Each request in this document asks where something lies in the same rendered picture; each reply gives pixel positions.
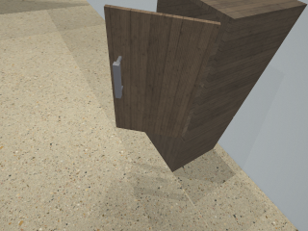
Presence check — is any handle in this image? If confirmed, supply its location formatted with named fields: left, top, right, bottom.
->
left=113, top=56, right=123, bottom=99

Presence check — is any cupboard door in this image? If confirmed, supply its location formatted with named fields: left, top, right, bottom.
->
left=104, top=4, right=221, bottom=139

